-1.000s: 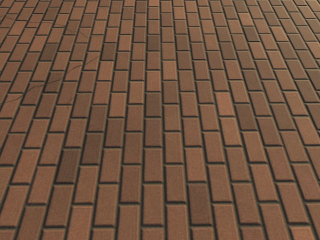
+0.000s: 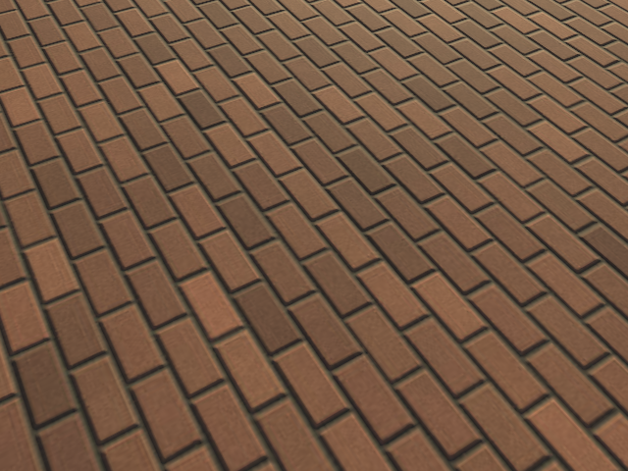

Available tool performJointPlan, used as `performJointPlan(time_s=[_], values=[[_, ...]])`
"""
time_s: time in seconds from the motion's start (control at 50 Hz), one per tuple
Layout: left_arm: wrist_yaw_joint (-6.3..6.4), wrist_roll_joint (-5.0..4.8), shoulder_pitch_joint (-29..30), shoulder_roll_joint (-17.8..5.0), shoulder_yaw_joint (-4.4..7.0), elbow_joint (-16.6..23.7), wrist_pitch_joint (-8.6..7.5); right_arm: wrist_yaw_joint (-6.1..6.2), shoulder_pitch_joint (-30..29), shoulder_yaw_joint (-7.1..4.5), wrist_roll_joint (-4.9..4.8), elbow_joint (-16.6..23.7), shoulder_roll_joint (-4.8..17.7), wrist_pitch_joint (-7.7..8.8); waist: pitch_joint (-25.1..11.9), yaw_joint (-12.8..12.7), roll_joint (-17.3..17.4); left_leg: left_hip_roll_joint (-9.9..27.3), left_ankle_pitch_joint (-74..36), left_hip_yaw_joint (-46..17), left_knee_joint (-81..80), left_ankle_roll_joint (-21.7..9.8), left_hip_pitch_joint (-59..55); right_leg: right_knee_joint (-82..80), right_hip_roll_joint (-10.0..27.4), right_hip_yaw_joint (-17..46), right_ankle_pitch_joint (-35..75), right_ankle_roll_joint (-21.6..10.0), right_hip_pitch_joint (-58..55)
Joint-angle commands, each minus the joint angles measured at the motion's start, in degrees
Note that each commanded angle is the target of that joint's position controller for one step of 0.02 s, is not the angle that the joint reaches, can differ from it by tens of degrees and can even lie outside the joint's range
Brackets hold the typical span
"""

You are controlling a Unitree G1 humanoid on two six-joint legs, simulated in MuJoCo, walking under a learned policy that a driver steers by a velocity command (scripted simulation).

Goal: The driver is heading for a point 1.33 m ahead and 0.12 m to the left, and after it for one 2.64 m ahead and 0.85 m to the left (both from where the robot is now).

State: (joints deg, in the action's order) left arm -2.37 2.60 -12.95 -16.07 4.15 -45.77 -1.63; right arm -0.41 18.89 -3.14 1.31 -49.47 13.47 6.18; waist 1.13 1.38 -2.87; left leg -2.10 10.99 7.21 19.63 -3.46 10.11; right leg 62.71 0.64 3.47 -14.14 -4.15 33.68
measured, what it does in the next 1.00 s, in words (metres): walks ahead: right foot, then left foot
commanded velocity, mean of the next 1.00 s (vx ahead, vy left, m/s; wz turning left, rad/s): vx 0.50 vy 0.00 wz -0.08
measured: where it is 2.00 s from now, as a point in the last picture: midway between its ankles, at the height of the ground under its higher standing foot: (329, 337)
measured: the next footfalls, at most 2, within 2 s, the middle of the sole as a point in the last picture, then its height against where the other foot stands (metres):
right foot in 0.26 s outside the picture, level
left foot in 0.80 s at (287, 418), level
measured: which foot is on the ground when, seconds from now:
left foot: down 0.00-0.26, up 0.28-0.78, down 0.80-1.00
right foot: up 0.00-0.24, down 0.26-0.82, up 0.84-1.00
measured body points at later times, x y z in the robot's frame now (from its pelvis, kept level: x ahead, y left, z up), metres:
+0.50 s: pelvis +0.27 -0.05 +0.00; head +0.29 -0.07 +0.45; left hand +0.30 +0.20 -0.13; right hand +0.33 -0.31 -0.14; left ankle +0.31 +0.09 -0.67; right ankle +0.25 -0.12 -0.74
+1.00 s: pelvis +0.54 +0.00 +0.00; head +0.56 +0.01 +0.45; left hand +0.60 +0.24 -0.15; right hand +0.56 -0.26 -0.14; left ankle +0.56 +0.05 -0.74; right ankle +0.53 -0.15 -0.66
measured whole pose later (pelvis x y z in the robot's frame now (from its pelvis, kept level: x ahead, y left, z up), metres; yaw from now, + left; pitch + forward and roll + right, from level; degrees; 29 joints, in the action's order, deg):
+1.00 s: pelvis +0.54 +0.00 +0.00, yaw -2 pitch -1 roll +0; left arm -1.2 2.0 -14.9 -13.1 2.7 -55.3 -3.3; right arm -0.6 17.9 -2.9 0.7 -55.8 12.3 4.7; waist 2.8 -0.1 -1.7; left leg -3.5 9.9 6.2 20.7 -5.9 10.4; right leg 63.2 3.8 0.2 -14.5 -4.0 28.3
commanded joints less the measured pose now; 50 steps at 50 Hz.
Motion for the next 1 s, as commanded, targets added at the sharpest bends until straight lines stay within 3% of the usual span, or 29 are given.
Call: performJointPlan(time_s=[0.02, 0.1, 0.18, 0.22, 0.24, 0.26, 0.28, 0.3, 0.32, 0.34, 0.36, 0.4, 0.46, 0.56, 0.68, 0.74, 0.76, 0.78, 0.8, 0.82, 0.84, 0.86, 0.88, 0.9, 0.94, 1.0], values=[[-0.72, 0.08, 0.2, 0.5, -0.88, 3.3, -0.19, -0.48, 1.4, -0.33, -0.12, 1.4, 4.1, 1.37, 1.4, -1.9, 6.6, 15.4, -10.9, -11.4, -12.3, -7.7, -1.5, -5.8, 2.0, 1.2, 5.7, 0.9, 5.3], [-1.47, -0.35, 10.0, 1.8, -2.44, 5.8, -0.88, -0.54, 4.2, -0.33, -0.68, -0.4, 5.4, 0.84, 2.2, -0.1, 6.9, 12.9, -16.1, -5.6, -12.0, -6.2, -0.4, -20.9, 2.2, -5.6, 12.5, 1.4, -1.1], [-0.82, -0.48, 14.7, 0.4, -2.52, 7.2, -1.22, -0.16, 9.0, -0.56, -0.48, -3.1, 7.4, -0.22, 3.2, 1.3, 7.4, 15.9, -21.5, -6.5, -8.9, -6.2, -7.7, -27.8, 1.3, -7.9, 7.5, -0.1, -3.2], [-0.21, -0.11, 12.1, -0.2, -2.19, 6.3, -1.64, 0.18, 9.7, -0.60, -0.48, -4.2, 8.1, -1.03, 1.8, -0.2, 8.1, 16.2, -32.5, -5.7, -2.6, -5.7, -10.7, -31.3, -1.0, -9.1, 3.2, -1.9, -8.5], [0.20, 0.21, 5.9, -0.8, -1.70, 4.0, -2.16, 0.30, 9.7, -0.52, -0.75, -4.8, 8.2, -1.46, -1.3, -3.2, 7.1, 14.9, -38.4, -3.9, 5.5, -4.8, -10.3, -35.4, -2.9, -9.8, 4.3, -3.1, -16.9], [0.83, 0.98, -3.6, -3.1, -0.68, 0.6, -2.84, 0.43, 9.8, -0.11, -0.92, -4.6, 7.3, -1.62, -7.2, -6.6, 5.5, 12.6, -34.5, -2.0, 16.5, -3.6, -4.5, -35.8, -1.7, -7.6, 4.5, -4.9, -30.5], [1.74, 2.21, -13.4, -8.6, 0.80, -0.8, -3.16, 0.21, 9.3, 1.01, -1.78, -1.5, 3.7, -1.44, -15.5, -10.0, -2.5, 8.9, -13.9, 0.7, 35.2, -1.5, 10.7, -37.5, 14.0, 11.0, -3.2, -9.2, -47.4], [2.12, 0.62, -15.1, -12.0, 1.77, -1.5, -2.53, 0.07, 12.8, 1.07, -2.01, -0.8, 1.8, -1.46, -19.1, -8.2, -10.9, 0.6, 20.4, -1.5, 50.4, -0.3, 25.7, -45.1, 25.1, 33.9, -1.8, -14.9, -53.7], [2.11, -1.27, -12.0, -9.1, 1.30, -1.8, -2.13, 0.38, 7.1, -0.46, -0.86, -0.7, 6.8, -1.87, -12.2, -7.7, -2.9, 3.9, 16.4, -7.5, 53.2, -1.0, 30.8, -45.5, 21.6, 28.9, -0.4, -13.4, -48.8], [1.94, -1.58, -7.5, -6.1, 0.46, -1.6, -2.39, 0.02, 3.7, -0.27, -0.92, 0.4, 5.7, -1.45, -5.8, -5.4, -1.8, 5.8, 11.2, -8.0, 51.3, -1.3, 30.9, -46.8, 19.0, 20.9, 4.8, -11.7, -41.3], [1.64, -1.50, -4.4, -3.5, -0.14, -1.5, -2.75, -0.18, 2.9, -0.11, -0.91, 0.1, 4.6, -1.42, -3.2, -3.5, -0.1, 7.3, 8.0, -8.1, 47.9, -1.1, 28.0, -48.8, 16.0, 15.5, 8.9, -9.7, -35.3], [1.78, -1.80, -2.6, -0.8, -0.84, -2.2, -3.39, -0.76, 5.0, 0.04, 0.45, -1.4, 2.9, -2.87, -1.1, -0.3, -1.0, 8.4, 5.9, -7.8, 44.3, 0.2, 22.7, -51.7, 12.1, 8.6, 13.0, -7.4, -28.3], [1.92, -2.29, -6.0, -1.7, -0.63, -4.7, -4.49, -1.64, 2.4, -0.14, 0.93, -0.8, 2.0, -4.06, 0.3, 0.6, -0.6, 8.4, 2.2, -6.6, 42.0, 1.5, 24.0, -54.2, 11.0, 4.8, 18.7, -8.2, -26.9], [1.91, -2.17, -10.6, -1.7, -0.88, -7.7, -4.49, -1.85, -10.3, 0.34, 0.54, 3.0, 1.7, -4.13, 3.7, -1.5, -0.4, 8.7, -8.2, -4.9, 29.2, 2.7, 28.4, -56.1, 9.0, 0.4, 21.7, -7.8, -28.1], [2.64, -1.56, -16.0, -3.4, -0.84, -11.2, -4.26, -1.57, -19.8, 0.84, 0.15, 6.0, 2.6, -3.78, 5.6, -3.8, -0.6, 6.3, -9.9, -3.3, 16.8, 0.2, 26.3, -54.7, 11.5, -0.7, 25.9, -7.3, -35.8], [3.21, -1.17, -14.9, -4.4, -0.65, -12.2, -3.94, -1.16, -17.8, 0.37, 0.23, 5.8, 3.4, -3.13, 4.7, -1.9, -0.6, 3.9, -3.6, -2.1, 13.2, -2.4, 20.8, -48.7, 12.5, -1.8, 38.1, -6.1, -39.6], [3.31, -1.05, -14.1, -5.0, -0.51, -12.4, -3.83, -0.76, -13.4, -0.10, 0.27, 4.4, 4.1, -2.81, 2.2, 0.1, -0.9, 2.0, -1.5, -1.3, 12.1, -3.4, 14.6, -43.1, 12.0, -2.6, 45.8, -5.3, -39.5], [3.26, -1.13, -13.2, -5.2, -0.50, -12.6, -3.54, -0.27, -4.5, -0.77, 0.49, 1.3, 4.9, -2.30, -2.3, 3.9, 0.5, 0.0, -2.7, -0.2, 8.6, -4.7, 4.1, -32.7, 9.9, -4.4, 48.7, -4.3, -37.7], [3.17, -1.39, -13.4, -3.9, -1.01, -11.8, -3.56, 0.39, 6.1, -1.94, 1.59, -1.8, 8.2, -1.68, -8.9, 7.4, 3.1, 5.9, -0.7, -6.9, 8.4, -7.1, -11.3, -18.1, 7.3, -6.0, 36.8, -3.3, -27.9], [2.55, -3.74, -19.4, 1.9, -2.21, -10.4, -3.56, 0.64, 12.1, -3.69, 2.65, -2.4, 15.1, -1.58, -17.1, 5.9, 15.8, 23.7, 7.8, -34.7, 3.7, -14.1, -28.2, 5.3, -2.4, -9.5, 5.3, -0.3, -7.7], [2.46, -2.25, -18.3, -1.8, -1.06, -11.1, -3.65, 0.01, 8.7, -3.39, 0.23, -2.3, 13.3, -2.37, -17.5, 4.8, 13.1, 25.5, 8.3, -47.5, -4.5, -15.2, -26.1, 12.6, -4.8, -1.1, -14.4, -1.0, -0.7], [2.36, -1.91, -13.0, -3.0, -0.51, -9.6, -3.55, -0.09, 1.9, -2.68, -0.64, -1.6, 10.7, -2.55, -7.7, 1.9, 9.0, 23.5, 10.8, -37.6, -4.9, -13.3, -18.0, 13.5, -0.7, 0.0, -9.5, -1.6, 2.8], [2.07, -1.76, -9.5, -2.3, -0.75, -8.9, -3.84, -0.37, -2.0, -1.67, -0.65, -0.9, 6.7, -2.20, -2.8, 1.0, 5.0, 21.3, 6.9, -30.9, -6.9, -11.8, -10.1, 10.2, 1.6, -0.4, -4.8, -1.6, 1.9], [1.93, -1.56, -8.4, -1.0, -0.79, -8.9, -3.52, -0.37, -3.6, -1.08, -0.53, -1.3, 4.8, -1.80, -0.3, -0.7, 4.9, 18.4, 3.1, -25.4, -8.6, -9.7, -5.3, 6.7, 3.4, -0.8, -2.6, -1.5, -0.3], [1.31, -0.36, -10.1, 1.0, -1.10, -9.8, -1.98, -0.14, -2.9, -0.26, -0.60, -2.9, 2.4, -1.01, 0.5, -2.9, 6.7, 15.1, -4.5, -18.6, -10.3, -7.8, 0.1, 3.3, 4.5, -1.6, -0.7, -0.4, -5.2], [0.75, -0.40, -6.5, 1.6, -1.15, -8.7, -0.91, -0.04, 1.4, -0.55, -0.87, -5.2, 4.1, -0.04, 1.6, -3.4, 5.9, 13.8, -10.5, -14.4, -12.1, -8.4, -0.1, -0.1, 5.3, -3.2, 3.0, 1.0, -2.0]])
